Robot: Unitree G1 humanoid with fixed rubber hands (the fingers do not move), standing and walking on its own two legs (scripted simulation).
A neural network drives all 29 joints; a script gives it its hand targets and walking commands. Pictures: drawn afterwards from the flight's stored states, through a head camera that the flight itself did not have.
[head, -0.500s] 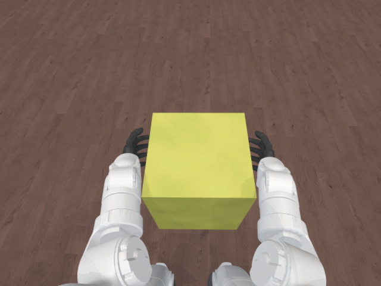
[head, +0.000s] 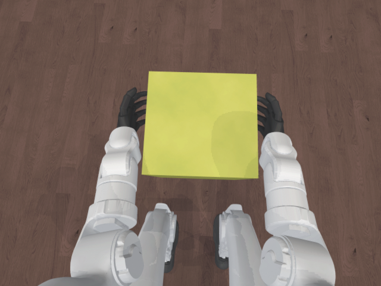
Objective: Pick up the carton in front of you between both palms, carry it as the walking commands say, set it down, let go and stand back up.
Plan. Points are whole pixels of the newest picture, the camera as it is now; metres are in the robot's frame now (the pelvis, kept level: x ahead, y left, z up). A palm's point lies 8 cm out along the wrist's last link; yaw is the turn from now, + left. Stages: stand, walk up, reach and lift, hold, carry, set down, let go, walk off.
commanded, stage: set down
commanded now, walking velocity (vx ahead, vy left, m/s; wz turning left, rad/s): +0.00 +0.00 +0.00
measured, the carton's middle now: (199, 135) +0.42 +0.00 -0.14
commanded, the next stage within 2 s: none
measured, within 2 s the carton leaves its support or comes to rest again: rests again in 1.50 s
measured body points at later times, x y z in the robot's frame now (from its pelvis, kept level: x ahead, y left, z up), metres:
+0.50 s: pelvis -0.03 +0.00 -0.13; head +0.26 -0.01 +0.21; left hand +0.45 +0.16 -0.24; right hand +0.46 -0.15 -0.24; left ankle +0.06 +0.11 -0.58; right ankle +0.08 -0.11 -0.58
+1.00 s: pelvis -0.04 +0.00 -0.23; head +0.31 +0.00 +0.05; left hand +0.48 +0.16 -0.39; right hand +0.50 -0.15 -0.39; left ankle +0.06 +0.11 -0.58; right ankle +0.08 -0.11 -0.58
